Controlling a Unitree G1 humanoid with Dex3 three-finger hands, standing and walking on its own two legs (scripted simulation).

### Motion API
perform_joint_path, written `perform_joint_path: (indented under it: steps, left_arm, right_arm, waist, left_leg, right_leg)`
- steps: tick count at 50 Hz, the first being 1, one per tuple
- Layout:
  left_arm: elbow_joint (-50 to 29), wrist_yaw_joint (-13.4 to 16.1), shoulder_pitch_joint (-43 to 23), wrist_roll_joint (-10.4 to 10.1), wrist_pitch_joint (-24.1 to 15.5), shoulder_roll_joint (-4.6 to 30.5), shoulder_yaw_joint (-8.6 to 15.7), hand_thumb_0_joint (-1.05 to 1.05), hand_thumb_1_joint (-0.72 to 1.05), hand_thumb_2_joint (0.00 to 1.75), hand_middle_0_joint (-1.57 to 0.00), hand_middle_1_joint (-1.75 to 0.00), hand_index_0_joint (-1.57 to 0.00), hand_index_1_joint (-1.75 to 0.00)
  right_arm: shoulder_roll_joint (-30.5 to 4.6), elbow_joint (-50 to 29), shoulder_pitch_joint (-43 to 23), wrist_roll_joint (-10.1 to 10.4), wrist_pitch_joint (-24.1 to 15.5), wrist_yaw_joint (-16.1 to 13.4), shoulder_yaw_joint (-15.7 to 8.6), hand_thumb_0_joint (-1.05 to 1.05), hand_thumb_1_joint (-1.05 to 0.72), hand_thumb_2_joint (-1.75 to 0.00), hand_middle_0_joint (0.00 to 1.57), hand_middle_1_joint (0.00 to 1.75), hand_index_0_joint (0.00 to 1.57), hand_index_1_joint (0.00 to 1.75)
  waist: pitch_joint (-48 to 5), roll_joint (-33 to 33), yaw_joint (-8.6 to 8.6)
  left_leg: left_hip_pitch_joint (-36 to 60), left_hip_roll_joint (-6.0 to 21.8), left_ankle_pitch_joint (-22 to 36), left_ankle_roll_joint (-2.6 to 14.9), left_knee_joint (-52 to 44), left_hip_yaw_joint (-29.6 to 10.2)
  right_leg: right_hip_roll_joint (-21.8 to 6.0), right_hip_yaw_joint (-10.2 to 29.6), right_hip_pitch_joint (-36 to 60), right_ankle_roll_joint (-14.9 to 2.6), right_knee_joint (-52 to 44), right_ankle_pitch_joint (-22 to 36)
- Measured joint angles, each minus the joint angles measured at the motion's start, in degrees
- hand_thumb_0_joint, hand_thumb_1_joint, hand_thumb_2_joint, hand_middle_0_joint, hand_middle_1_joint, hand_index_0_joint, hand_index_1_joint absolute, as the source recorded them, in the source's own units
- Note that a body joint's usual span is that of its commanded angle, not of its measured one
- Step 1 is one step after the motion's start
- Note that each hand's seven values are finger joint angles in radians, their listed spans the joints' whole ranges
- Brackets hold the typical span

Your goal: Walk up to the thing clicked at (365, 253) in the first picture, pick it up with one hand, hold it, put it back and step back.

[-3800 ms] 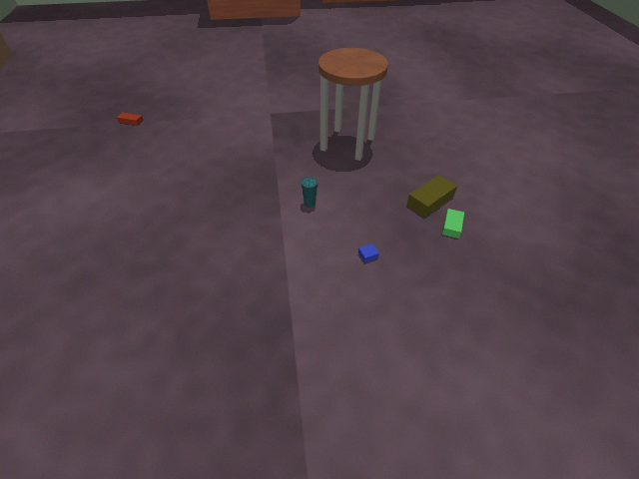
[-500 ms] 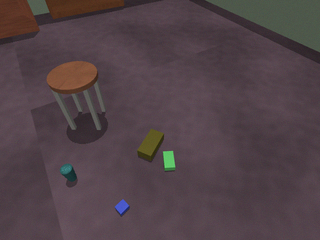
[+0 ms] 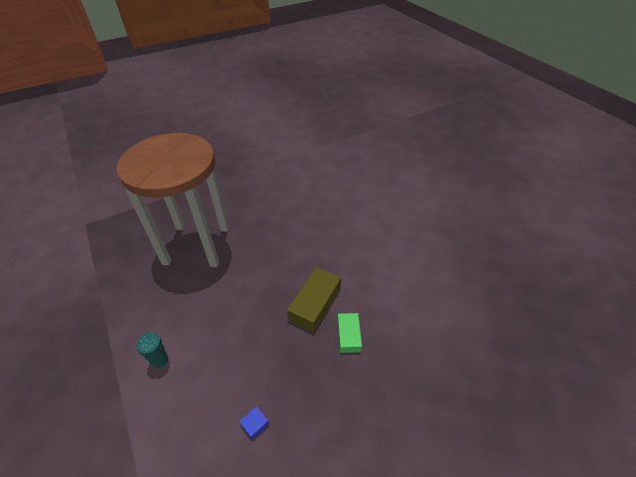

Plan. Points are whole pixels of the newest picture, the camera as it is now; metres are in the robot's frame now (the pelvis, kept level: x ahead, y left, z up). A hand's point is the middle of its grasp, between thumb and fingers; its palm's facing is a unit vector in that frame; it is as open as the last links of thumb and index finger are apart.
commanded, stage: walk up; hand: left
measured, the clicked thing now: (254, 423) +0.45 +0.22 -0.76
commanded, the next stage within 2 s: none
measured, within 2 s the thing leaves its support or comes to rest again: neither
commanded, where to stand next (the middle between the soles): +0.06 +0.01 m, yaw +0 degrees
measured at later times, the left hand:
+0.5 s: hand out of the picture +0.09 +0.24 -0.15, palm faces -0.01 -0.94 -0.33, open 7.4 cm
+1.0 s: hand out of the picture +0.07 +0.30 -0.19, palm faces -0.01 -0.93 -0.35, open 7.4 cm
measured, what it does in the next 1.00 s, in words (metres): lifts its left foot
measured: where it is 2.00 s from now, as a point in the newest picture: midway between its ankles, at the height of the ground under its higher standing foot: outside the picture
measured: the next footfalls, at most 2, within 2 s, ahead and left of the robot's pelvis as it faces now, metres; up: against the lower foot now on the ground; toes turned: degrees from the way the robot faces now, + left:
right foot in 1.32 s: -0.04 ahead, -0.12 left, +0.00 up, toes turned -1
left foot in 1.70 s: +0.03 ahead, +0.13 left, +0.00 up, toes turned -2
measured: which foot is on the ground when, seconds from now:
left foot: down 0.00-1.00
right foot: down 0.00-0.92, up 0.94-1.00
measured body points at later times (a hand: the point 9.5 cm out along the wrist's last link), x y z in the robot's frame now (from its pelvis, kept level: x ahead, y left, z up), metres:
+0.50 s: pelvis +0.00 +0.00 +0.00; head +0.01 -0.01 +0.45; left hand +0.09 +0.29 -0.13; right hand +0.06 -0.31 -0.14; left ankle -0.03 +0.13 -0.75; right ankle +0.05 -0.12 -0.75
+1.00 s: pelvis -0.08 +0.04 -0.03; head -0.02 +0.07 +0.41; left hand +0.07 +0.35 -0.16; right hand -0.02 -0.29 -0.13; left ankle -0.09 +0.16 -0.75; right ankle +0.00 -0.11 -0.71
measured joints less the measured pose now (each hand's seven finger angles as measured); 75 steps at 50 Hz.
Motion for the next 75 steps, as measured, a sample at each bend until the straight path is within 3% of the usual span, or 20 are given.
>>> perform_joint_path:
  steps: [30,34,37,41,43,45,46,48,49,51,53,58,63,65,66,67,69,71,75]
  left_arm:
    - [-1.38,-0.13,-0.58,0.47,0.52,-0.34,1.0,0.01,0.91,0.89,-0.21,-0.3,-0.2,-0.3]
    - [-3.89,0.23,-1.86,-0.3,1.38,0.23,1.77,0.01,0.91,0.89,-0.21,-0.3,-0.2,-0.3]
    - [-6.52,0.56,-3.22,-0.24,2.1,0.86,2.29,0.01,0.9,0.89,-0.21,-0.3,-0.2,-0.3]
    - [-10.19,1.17,-4.81,1.26,3.32,1.66,2.59,0.01,0.9,0.89,-0.21,-0.3,-0.2,-0.3]
    - [-11.65,1.36,-5.52,2.01,3.69,2.37,2.62,0.01,0.9,0.89,-0.21,-0.3,-0.2,-0.3]
    - [-12.92,1.21,-6.06,2.19,4.31,3.12,2.52,0.01,0.9,0.89,-0.21,-0.3,-0.2,-0.3]
    - [-13.46,1.1,-6.42,1.98,4.71,3.56,2.58,0.01,0.9,0.89,-0.21,-0.3,-0.2,-0.3]
    - [-14.0,1.14,-6.09,1.82,5.41,4.15,3.1,0.01,0.91,0.89,-0.21,-0.3,-0.2,-0.3]
    - [-13.77,1.1,-5.53,1.81,5.7,4.25,3.27,0.01,0.91,0.89,-0.2,-0.3,-0.2,-0.3]
    - [-13.41,0.79,-3.76,1.58,5.96,4.65,3.48,0.01,0.91,0.89,-0.2,-0.3,-0.2,-0.3]
    - [-13.15,0.24,-1.18,1.63,5.86,4.91,3.79,0.01,0.91,0.89,-0.2,-0.3,-0.2,-0.3]
    - [-11.62,-1.78,5.56,2.38,5.7,5.6,4.15,0.01,0.91,0.89,-0.2,-0.3,-0.2,-0.3]
    - [-10.86,-2.86,8.31,2.04,4.01,5.89,4.04,0.01,0.91,0.89,-0.2,-0.3,-0.2,-0.3]
    - [-11.45,-2.86,8.43,1.7,2.48,5.67,4.14,0.01,0.91,0.89,-0.2,-0.3,-0.2,-0.3]
    - [-11.94,-2.6,8.35,1.6,1.49,5.46,4.26,0.01,0.91,0.89,-0.2,-0.3,-0.2,-0.3]
    - [-12.48,-2.18,8.1,1.69,0.57,4.94,4.42,0.01,0.91,0.89,-0.2,-0.3,-0.2,-0.3]
    - [-13.73,-1.61,8.24,1.75,-0.48,4.01,3.98,0.01,0.91,0.89,-0.2,-0.3,-0.2,-0.3]
    - [-14.58,-1.31,8.59,1.29,-0.89,2.86,3.22,0.01,0.91,0.89,-0.21,-0.3,-0.2,-0.3]
    - [-15.69,-0.34,9.32,1.1,-1.6,1.48,2.03,0.01,0.9,0.89,-0.21,-0.3,-0.2,-0.3]
  right_arm:
    - [0.29,1.19,4.8,-0.54,0.19,-0.2,-0.08,0.01,-0.91,-0.9,0.2,0.3,0.2,0.3]
    - [-0.23,-0.99,3.25,0.21,1.26,-0.22,-0.88,0.01,-0.91,-0.9,0.21,0.3,0.2,0.3]
    - [-1.29,-3.52,1.82,0.5,2.25,-0.46,-1.87,0.01,-0.91,-0.9,0.21,0.3,0.21,0.3]
    - [-2.71,-7.26,1.38,0.08,3.89,-0.29,-3.29,0.01,-0.91,-0.9,0.2,0.3,0.2,0.3]
    - [-2.95,-8.56,2.13,-0.06,3.74,-0.08,-3.79,0.01,-0.91,-0.9,0.2,0.3,0.2,0.3]
    - [-3.13,-8.94,3.73,-0.63,2.76,0.06,-4.15,0.01,-0.91,-0.9,0.2,0.3,0.2,0.3]
    - [-2.81,-8.67,4.45,-1.37,2.2,-0.11,-4.52,0.01,-0.91,-0.9,0.2,0.3,0.2,0.3]
    - [-1.43,-8.0,5.85,-2.44,1.85,-0.31,-4.31,0.01,-0.91,-0.9,0.2,0.3,0.2,0.3]
    - [-0.84,-7.67,6.68,-2.58,1.71,-0.39,-4.0,0.01,-0.91,-0.9,0.2,0.3,0.2,0.3]
    - [0.31,-7.06,8.22,-2.67,1.35,-0.8,-3.51,0.01,-0.91,-0.9,0.21,0.3,0.21,0.3]
    - [0.84,-7.28,9.65,-2.58,0.63,-1.21,-3.49,0.01,-0.91,-0.9,0.21,0.3,0.21,0.3]
    - [0.27,-10.12,13.07,-2.36,-2.12,-1.22,-4.24,0.01,-0.9,-0.9,0.21,0.3,0.21,0.3]
    - [-2.23,-13.07,15.74,-2.42,-2.54,-0.18,-4.33,0.01,-0.9,-0.9,0.21,0.3,0.21,0.3]
    - [-3.54,-13.55,16.32,-2.34,-1.68,0.13,-4.23,0.01,-0.9,-0.9,0.21,0.3,0.21,0.3]
    - [-4.21,-13.66,16.46,-2.13,-1.1,0.11,-4.14,0.01,-0.9,-0.9,0.21,0.3,0.21,0.3]
    - [-4.73,-13.49,16.28,-1.8,-0.39,-0.1,-4.09,0.01,-0.9,-0.9,0.21,0.3,0.21,0.3]
    - [-4.75,-12.61,15.52,-1.27,1.13,-0.61,-3.92,0.01,-0.91,-0.9,0.21,0.3,0.21,0.3]
    - [-4.84,-12.29,14.87,-0.67,1.51,-0.66,-3.7,0.01,-0.91,-0.9,0.2,0.3,0.2,0.3]
    - [-4.57,-12.83,14.07,-0.67,1.37,-0.12,-3.59,0.01,-0.91,-0.9,0.2,0.3,0.2,0.3]
  waist:
    - [0.04,-0.28,-1.56]
    - [2.31,-0.41,-1.86]
    - [4.65,-0.35,-1.94]
    - [6.51,-1.32,-1.91]
    - [6.67,-1.98,-2.28]
    - [6.13,-2.62,-2.66]
    - [6.34,-3.54,-2.69]
    - [7.1,-5.35,-2.35]
    - [7.02,-5.41,-2.83]
    - [6.49,-5.81,-2.92]
    - [5.87,-5.88,-2.58]
    - [4.26,-5.51,-2.23]
    - [3.13,-3.6,-2.98]
    - [2.86,-2.32,-3.22]
    - [2.99,-1.36,-3.29]
    - [3.45,0.02,-3.49]
    - [3.17,0.81,-2.89]
    - [2.79,1.5,-2.16]
    - [2.18,3.19,-1.51]
  left_leg:
    - [0.17,0.34,0.29,-0.35,-0.79,0.01]
    - [-3.24,0.04,-0.84,-0.23,3.56,-0.39]
    - [-8.47,-0.51,-2.79,0.73,12.04,-0.7]
    - [-15.4,-2.69,-14.89,2.41,30.49,-1.38]
    - [-15.3,-2.14,-15.56,2.61,30.62,-1.42]
    - [-12.13,-1.08,-11.65,2.38,21.9,-1.23]
    - [-11.66,-1.5,-10.28,1.44,20.33,-1.05]
    - [-11.94,-2.2,-10.27,1.21,21.64,-0.34]
    - [-11.95,-2.04,-9.88,1.29,21.4,-0.84]
    - [-11.32,-1.58,-8.34,1.32,19.09,-1.07]
    - [-10.41,-0.9,-7.01,1.32,16.64,-0.68]
    - [-7.3,0.93,-5.8,1.0,12.6,1.45]
    - [-4.97,3.58,-6.4,0.39,11.55,2.75]
    - [-5.26,4.66,-7.67,-0.1,13.47,2.5]
    - [-6.07,5.4,-9.03,0.3,16.0,1.9]
    - [-7.56,5.88,-10.64,1.33,20.35,0.11]
    - [-11.43,2.78,-15.11,2.24,30.42,-3.82]
    - [-14.86,-0.2,-15.19,2.53,37.36,-5.47]
    - [-19.16,-1.61,-11.5,1.6,37.33,-6.28]
  right_leg:
    - [0.34,-0.02,-0.08,-0.35,-0.33,0.05]
    - [-0.08,-0.28,-2.9,-0.54,3.07,-0.72]
    - [-0.59,-0.44,-5.64,-0.77,6.08,-1.05]
    - [-2.35,0.21,-9.9,-0.6,10.26,-1.18]
    - [-3.11,0.26,-12.25,-0.03,12.47,-1.3]
    - [-3.84,0.3,-15.29,0.3,16.34,-2.46]
    - [-4.06,1.46,-17.08,-0.16,19.79,-5.87]
    - [-0.81,7.39,-19.22,-0.82,27.49,-16.26]
    - [1.52,9.63,-19.64,-0.9,31.65,-18.81]
    - [5.22,12.62,-20.11,-1.01,39.55,-18.82]
    - [6.44,12.69,-19.03,-0.76,42.86,-17.43]
    - [4.27,10.66,-12.24,0.2,35.2,-17.81]
    - [1.65,6.22,-7.89,-0.63,24.49,-20.54]
    - [1.27,4.21,-4.88,-1.29,16.78,-16.83]
    - [1.7,3.42,-3.49,-0.93,13.63,-11.08]
    - [2.52,2.42,-3.03,-0.54,13.73,-8.97]
    - [2.71,2.11,-2.91,-0.76,14.97,-10.25]
    - [2.48,2.3,-1.66,-1.22,13.64,-10.35]
    - [2.38,1.78,0.61,-1.21,10.51,-9.47]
